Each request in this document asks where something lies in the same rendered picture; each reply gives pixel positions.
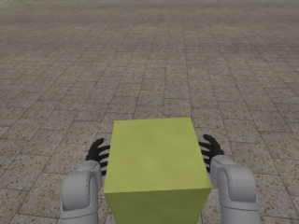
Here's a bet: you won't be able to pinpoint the left robot hand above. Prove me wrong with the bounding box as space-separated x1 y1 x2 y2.
86 138 110 176

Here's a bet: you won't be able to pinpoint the carton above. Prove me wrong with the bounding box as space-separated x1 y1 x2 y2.
103 117 212 224

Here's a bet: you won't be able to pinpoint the robot left forearm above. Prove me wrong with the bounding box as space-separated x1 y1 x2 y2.
60 160 103 224

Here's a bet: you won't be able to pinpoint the robot right forearm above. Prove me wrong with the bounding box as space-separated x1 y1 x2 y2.
210 155 262 224

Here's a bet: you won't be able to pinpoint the right robot hand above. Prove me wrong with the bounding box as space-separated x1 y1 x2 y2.
198 134 224 173

